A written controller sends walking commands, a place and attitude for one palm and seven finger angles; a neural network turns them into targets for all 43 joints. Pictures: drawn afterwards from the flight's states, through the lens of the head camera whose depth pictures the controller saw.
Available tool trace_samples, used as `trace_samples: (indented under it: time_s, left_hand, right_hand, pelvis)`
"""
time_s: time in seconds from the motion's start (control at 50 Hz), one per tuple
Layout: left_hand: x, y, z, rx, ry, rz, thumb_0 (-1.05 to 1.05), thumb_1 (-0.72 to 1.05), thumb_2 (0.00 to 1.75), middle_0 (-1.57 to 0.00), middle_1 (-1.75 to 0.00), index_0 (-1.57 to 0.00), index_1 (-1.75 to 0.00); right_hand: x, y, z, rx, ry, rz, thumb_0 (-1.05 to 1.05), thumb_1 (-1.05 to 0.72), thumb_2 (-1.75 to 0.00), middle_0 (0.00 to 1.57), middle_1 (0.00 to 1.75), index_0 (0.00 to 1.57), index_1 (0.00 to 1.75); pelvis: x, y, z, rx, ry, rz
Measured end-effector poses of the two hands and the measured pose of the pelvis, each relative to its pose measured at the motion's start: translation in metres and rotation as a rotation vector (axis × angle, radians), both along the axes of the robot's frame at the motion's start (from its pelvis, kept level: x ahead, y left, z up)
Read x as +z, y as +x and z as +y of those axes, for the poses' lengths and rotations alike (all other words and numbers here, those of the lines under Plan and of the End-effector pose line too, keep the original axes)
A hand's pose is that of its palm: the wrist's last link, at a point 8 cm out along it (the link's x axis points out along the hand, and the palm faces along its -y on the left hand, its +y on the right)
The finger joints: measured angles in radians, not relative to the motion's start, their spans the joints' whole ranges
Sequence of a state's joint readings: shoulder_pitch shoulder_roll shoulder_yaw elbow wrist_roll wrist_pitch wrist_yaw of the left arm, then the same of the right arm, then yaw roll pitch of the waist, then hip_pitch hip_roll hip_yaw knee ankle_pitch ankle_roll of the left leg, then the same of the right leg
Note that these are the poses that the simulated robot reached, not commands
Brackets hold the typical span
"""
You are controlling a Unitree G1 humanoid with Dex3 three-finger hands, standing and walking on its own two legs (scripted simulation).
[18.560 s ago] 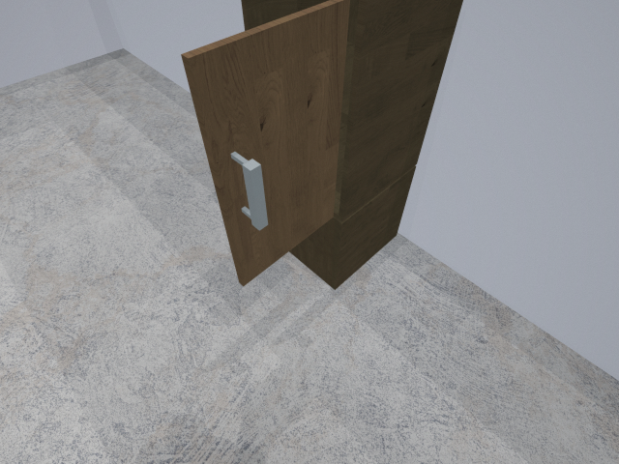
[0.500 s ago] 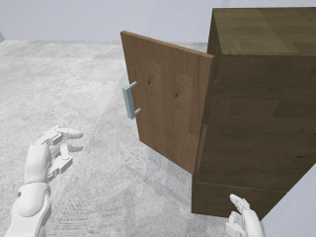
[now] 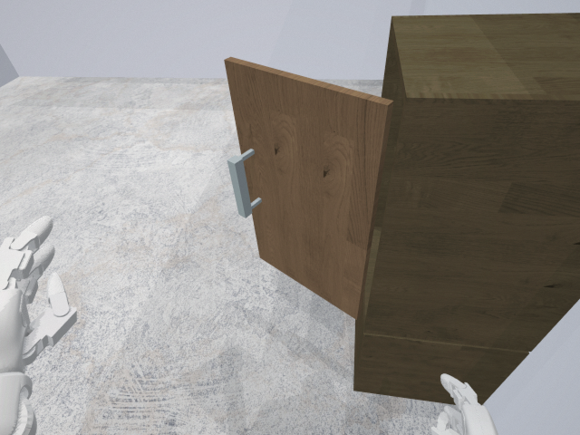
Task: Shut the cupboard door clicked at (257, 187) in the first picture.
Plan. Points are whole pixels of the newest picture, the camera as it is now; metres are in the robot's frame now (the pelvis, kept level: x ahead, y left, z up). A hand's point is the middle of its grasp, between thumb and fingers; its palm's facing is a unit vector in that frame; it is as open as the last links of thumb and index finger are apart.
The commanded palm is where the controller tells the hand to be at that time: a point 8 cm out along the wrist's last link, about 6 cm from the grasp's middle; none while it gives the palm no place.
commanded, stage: draw the hand back to the body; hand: left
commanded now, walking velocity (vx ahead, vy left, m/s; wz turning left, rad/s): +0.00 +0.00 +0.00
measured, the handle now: (247, 183) +0.64 +0.20 -0.02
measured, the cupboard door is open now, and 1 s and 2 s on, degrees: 59 59 59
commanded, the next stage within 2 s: step back with the hand held close in 0.12 s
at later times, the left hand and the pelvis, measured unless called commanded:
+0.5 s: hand (68, 303) +0.20 +0.28 +0.15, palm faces +0.39 -0.78 -0.48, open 7.4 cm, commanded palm +0.14 +0.32 +0.17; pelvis -0.01 +0.02 +0.00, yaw -1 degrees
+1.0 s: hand (7, 366) +0.13 +0.30 +0.15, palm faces +0.47 -0.77 -0.44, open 7.4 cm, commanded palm +0.07 +0.33 +0.17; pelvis -0.08 +0.03 -0.02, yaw +0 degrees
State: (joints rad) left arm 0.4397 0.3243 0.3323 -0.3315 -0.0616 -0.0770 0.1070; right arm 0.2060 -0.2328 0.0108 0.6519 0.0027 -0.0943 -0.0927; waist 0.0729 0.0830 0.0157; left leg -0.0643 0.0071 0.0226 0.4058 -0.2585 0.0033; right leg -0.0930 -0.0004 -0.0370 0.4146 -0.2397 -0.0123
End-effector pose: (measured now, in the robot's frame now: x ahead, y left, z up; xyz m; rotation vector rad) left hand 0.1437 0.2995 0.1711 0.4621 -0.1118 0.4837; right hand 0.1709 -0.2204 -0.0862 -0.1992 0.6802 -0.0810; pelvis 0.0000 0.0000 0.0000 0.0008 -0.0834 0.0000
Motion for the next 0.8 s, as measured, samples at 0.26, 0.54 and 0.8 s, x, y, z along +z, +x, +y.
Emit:
trace_samples:
  time_s: [0.26,0.54,0.8]
  left_hand:
    - [0.008,0.004,-0.003,-0.04,0.028,-0.02,0.02,0.89,0.9,-0.21,-0.3,-0.21,-0.31]
    - [0.003,0.016,0.019,-0.109,0.106,0.026,0.02,0.89,0.9,-0.21,-0.3,-0.21,-0.3]
    - [0.006,-0.025,0.036,-0.125,0.144,-0.062,0.01,0.89,0.9,-0.21,-0.3,-0.22,-0.3]
  right_hand:
    - [0.004,-0.004,0.002,-0.014,0.01,-0.019,0.02,-0.91,-0.9,0.21,0.3,0.2,0.3]
    - [0.002,-0.023,-0.007,-0.137,-0.045,0.076,0.02,-0.91,-0.9,0.21,0.3,0.2,0.3]
    - [0.012,-0.057,0.015,-0.121,-0.062,0.03,0.01,-0.91,-0.9,0.21,0.3,0.2,0.3]
  pelvis:
    - [0.001,-0.001,0.0,-0.011,-0.002,-0.003]
    - [-0.003,-0.01,0.025,-0.023,-0.009,0.094]
    - [-0.012,-0.048,0.037,-0.026,-0.009,0.081]
